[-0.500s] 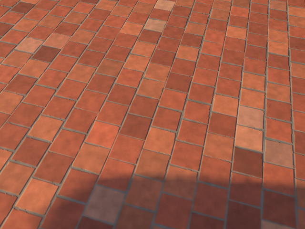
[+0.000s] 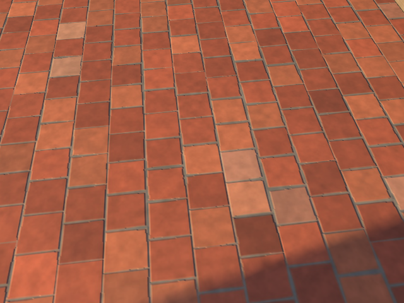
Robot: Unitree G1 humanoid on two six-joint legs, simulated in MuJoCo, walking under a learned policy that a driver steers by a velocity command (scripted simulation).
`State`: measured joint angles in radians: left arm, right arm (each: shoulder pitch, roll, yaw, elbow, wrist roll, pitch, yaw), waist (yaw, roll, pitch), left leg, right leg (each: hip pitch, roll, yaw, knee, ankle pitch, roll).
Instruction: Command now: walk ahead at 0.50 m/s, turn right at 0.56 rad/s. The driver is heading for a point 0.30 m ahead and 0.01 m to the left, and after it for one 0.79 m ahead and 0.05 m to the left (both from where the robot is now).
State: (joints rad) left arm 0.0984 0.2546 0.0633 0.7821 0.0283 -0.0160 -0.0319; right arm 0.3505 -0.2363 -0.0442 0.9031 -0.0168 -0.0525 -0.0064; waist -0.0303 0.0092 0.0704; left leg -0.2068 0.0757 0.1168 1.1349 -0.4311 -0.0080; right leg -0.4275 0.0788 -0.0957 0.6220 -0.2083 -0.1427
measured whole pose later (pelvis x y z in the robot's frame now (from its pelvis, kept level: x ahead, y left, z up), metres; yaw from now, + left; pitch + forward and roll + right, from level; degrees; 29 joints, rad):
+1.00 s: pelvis +0.56 +0.00 +0.01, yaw +11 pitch +2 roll +1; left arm 0.00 0.25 0.00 0.70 0.03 -0.06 -0.02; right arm 0.47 -0.28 -0.08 0.88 -0.01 -0.04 0.00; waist -0.11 -0.02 0.03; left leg 0.00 -0.14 -0.24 0.40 -0.40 0.09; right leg -0.48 0.00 0.04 0.51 -0.11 0.01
